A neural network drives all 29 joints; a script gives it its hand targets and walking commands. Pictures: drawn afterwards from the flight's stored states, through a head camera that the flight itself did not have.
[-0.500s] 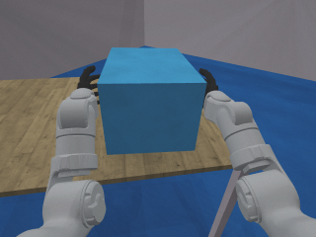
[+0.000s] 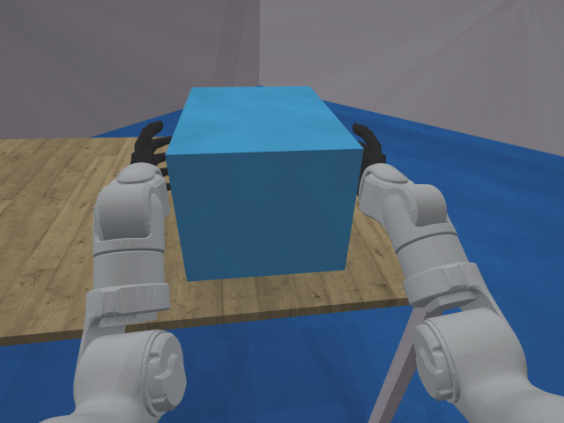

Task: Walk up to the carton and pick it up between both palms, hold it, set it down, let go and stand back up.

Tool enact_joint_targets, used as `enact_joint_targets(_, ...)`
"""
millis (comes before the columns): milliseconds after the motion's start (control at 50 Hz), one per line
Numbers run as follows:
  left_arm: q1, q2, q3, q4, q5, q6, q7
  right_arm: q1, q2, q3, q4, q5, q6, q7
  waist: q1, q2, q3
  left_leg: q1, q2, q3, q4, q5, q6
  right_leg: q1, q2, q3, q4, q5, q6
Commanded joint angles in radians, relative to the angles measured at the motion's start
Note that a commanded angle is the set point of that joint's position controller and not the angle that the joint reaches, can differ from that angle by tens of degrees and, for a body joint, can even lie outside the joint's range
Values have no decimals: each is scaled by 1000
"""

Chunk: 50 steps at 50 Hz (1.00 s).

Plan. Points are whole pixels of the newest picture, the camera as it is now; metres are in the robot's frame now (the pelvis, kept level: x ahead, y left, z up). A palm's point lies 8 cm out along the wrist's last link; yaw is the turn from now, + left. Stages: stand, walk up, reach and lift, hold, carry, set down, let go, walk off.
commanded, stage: hold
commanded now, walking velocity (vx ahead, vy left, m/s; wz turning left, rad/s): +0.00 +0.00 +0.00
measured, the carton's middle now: (258, 167) +0.43 +0.01 +0.24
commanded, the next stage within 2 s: set down in 0.34 s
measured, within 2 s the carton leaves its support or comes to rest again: neither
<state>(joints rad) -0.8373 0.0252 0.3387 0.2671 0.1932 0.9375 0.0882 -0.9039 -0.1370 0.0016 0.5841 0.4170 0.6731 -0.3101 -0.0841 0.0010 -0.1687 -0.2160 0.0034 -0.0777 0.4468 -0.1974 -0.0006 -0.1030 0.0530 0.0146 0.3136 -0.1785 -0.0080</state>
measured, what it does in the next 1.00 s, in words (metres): stands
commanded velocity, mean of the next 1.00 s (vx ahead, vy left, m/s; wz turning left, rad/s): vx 0.00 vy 0.00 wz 0.00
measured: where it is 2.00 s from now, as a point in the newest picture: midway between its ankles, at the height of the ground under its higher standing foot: outside the picture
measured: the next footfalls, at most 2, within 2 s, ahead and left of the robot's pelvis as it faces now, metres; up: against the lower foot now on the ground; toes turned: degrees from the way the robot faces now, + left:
none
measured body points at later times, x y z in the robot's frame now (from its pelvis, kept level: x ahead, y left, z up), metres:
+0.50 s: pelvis +0.00 +0.00 +0.00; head -0.07 +0.02 +0.45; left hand +0.40 +0.15 +0.26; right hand +0.39 -0.15 +0.25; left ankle +0.03 +0.11 -0.74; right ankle +0.00 -0.12 -0.74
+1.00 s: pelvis +0.02 -0.01 +0.00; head -0.03 +0.02 +0.45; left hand +0.43 +0.16 +0.21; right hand +0.42 -0.13 +0.19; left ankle +0.03 +0.11 -0.74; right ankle +0.00 -0.12 -0.74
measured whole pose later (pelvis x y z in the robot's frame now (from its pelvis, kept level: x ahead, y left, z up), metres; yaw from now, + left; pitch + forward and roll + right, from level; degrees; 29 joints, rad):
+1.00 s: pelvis +0.02 -0.01 +0.00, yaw +1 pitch -3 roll -1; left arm -0.87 0.03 0.36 0.56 0.27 0.54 0.04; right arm -0.81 -0.04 -0.08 0.80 0.22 0.22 -0.22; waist -0.04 -0.05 -0.06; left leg -0.14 0.00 -0.09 0.39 -0.19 -0.01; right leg -0.02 0.05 -0.01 0.26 -0.18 -0.02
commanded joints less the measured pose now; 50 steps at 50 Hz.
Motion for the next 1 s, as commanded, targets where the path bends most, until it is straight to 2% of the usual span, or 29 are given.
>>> enact_joint_targets(0,-950,-635,-529,-159,-223,-137,-146,-1007,729,286,-330,164,-47,153,-24,97,-419,238,-20,18,-43,224,-45,4,24,1,-48,154,36)
enact_joint_targets(40,-942,-632,-521,-141,-223,-137,-143,-1012,725,303,-338,171,-53,159,-12,83,-414,230,-24,20,-44,227,-37,16,24,-6,-44,163,41)
enact_joint_targets(60,-928,-622,-489,-92,-207,-136,-145,-1015,714,287,-312,159,-48,158,-8,64,-391,223,-21,25,-50,206,-31,7,23,-1,-53,149,44)
enact_joint_targets(80,-937,-613,-485,-106,-213,-139,-145,-1045,715,293,-334,161,-59,156,3,45,-431,242,-25,27,-46,217,-28,17,25,0,-50,153,43)
enact_joint_targets(100,-938,-614,-482,-100,-208,-142,-144,-1042,719,302,-340,162,-61,156,-3,42,-445,238,-18,24,-45,209,-28,25,25,-4,-48,159,42)
enact_joint_targets(180,-918,-632,-490,-114,-221,-153,-141,-1046,727,318,-362,178,-73,153,17,39,-470,259,-22,21,-25,278,-32,42,31,2,-42,210,45)
enact_joint_targets(200,-923,-633,-483,-102,-217,-152,-138,-1061,734,324,-374,182,-73,152,16,29,-477,264,-21,22,-25,282,-31,51,34,-7,-44,233,55)
enact_joint_targets(240,-913,-632,-484,-100,-225,-154,-139,-1060,729,331,-386,189,-73,148,18,41,-454,249,-26,22,-23,279,-28,46,30,5,-40,238,51)
enact_joint_targets(260,-922,-624,-473,-80,-210,-153,-140,-1053,722,311,-356,179,-67,149,16,31,-430,241,-19,19,-31,256,-28,25,34,4,-49,207,48)
enact_joint_targets(300,-929,-636,-496,-119,-220,-153,-138,-1022,715,311,-346,184,-70,151,-6,59,-432,257,-21,19,-28,270,-35,17,36,-1,-47,212,47)
enact_joint_targets(320,-931,-634,-495,-119,-215,-155,-137,-1039,729,316,-355,184,-69,152,3,54,-437,266,-22,20,-25,278,-40,25,35,-8,-45,214,51)
enact_joint_targets(340,-950,-642,-472,-91,-227,-159,-144,-1062,726,302,-306,164,-72,144,-22,64,-420,279,-34,26,-50,254,-25,-24,27,-16,-64,219,42)
enact_joint_targets(380,-981,-650,-468,-110,-203,-182,-153,-1080,753,319,-306,132,-101,148,-3,68,-464,306,-34,31,-44,282,-31,-4,26,-20,-54,246,40)
enact_joint_targets(420,-997,-659,-469,-104,-198,-201,-156,-1087,754,301,-303,105,-132,151,-10,58,-466,322,-35,31,-32,322,-39,4,31,-30,-45,279,39)
enact_joint_targets(460,-1019,-657,-451,-56,-177,-227,-163,-1091,740,265,-240,88,-160,159,-12,84,-433,328,-36,33,-38,313,-48,6,27,-30,-54,247,39)
enact_joint_targets(560,-967,-656,-400,75,-110,-312,-180,-1085,742,215,-198,-9,-287,183,4,56,-430,348,-35,56,-50,289,-38,32,21,-58,-60,219,41)
enact_joint_targets(620,-932,-655,-358,162,-74,-362,-185,-1065,720,166,-133,-83,-363,196,8,22,-390,361,-29,52,-58,283,-39,32,22,-81,-76,192,41)
enact_joint_targets(640,-929,-655,-342,185,-66,-379,-191,-1046,722,136,-93,-106,-382,197,4,40,-369,362,-32,55,-68,266,-37,32,14,-81,-80,185,44)
enact_joint_targets(660,-909,-653,-337,196,-45,-389,-195,-1047,714,131,-95,-124,-408,200,12,43,-370,370,-32,58,-69,286,-31,38,15,-78,-83,188,43)
enact_joint_targets(720,-866,-631,-326,236,-29,-419,-205,-1002,686,110,-37,-164,-464,208,-1,38,-346,392,-31,65,-66,324,-29,61,10,-89,-80,233,46)
enact_joint_targets(780,-868,-634,-333,219,-31,-460,-206,-1026,702,132,-77,-174,-515,207,30,15,-398,383,-38,79,-64,374,-20,122,5,-85,-60,327,57)
enact_joint_targets(800,-870,-646,-350,204,-34,-468,-205,-1029,709,152,-106,-170,-528,206,36,17,-421,383,-43,89,-53,393,-27,148,3,-77,-50,384,61)
enact_joint_targets(840,-858,-668,-397,201,-53,-480,-205,-1062,730,189,-158,-154,-553,199,26,31,-465,376,-44,89,-43,438,-35,200,-1,-77,-35,451,68)
enact_joint_targets(880,-892,-697,-439,137,-78,-495,-200,-1104,754,235,-231,-146,-573,194,47,26,-527,353,-44,79,-29,457,-29,240,-11,-67,-14,524,74)
enact_joint_targets(900,-862,-703,-455,158,-84,-494,-197,-1115,754,243,-256,-147,-577,190,39,22,-525,340,-48,85,-23,465,-26,234,-6,-64,-11,527,66)
enact_joint_targets(920,-876,-709,-472,123,-95,-502,-197,-1100,770,256,-256,-141,-583,185,35,11,-560,364,-47,85,-18,483,-31,245,-6,-65,-8,559,73)
enact_joint_targets(940,-881,-729,-497,112,-101,-502,-196,-1094,769,270,-285,-128,-586,182,23,37,-544,352,-47,79,-13,483,-38,242,-10,-62,-6,578,73)
enact_joint_targets(960,-866,-722,-497,125,-108,-502,-195,-1105,778,276,-297,-127,-584,177,36,34,-554,348,-44,77,-8,490,-33,248,-15,-62,-4,572,70)
enact_joint_targets(980,-881,-726,-511,106,-113,-505,-195,-1087,790,279,-293,-136,-579,171,24,31,-561,359,-43,77,-10,488,-39,248,-8,-62,-6,573,71)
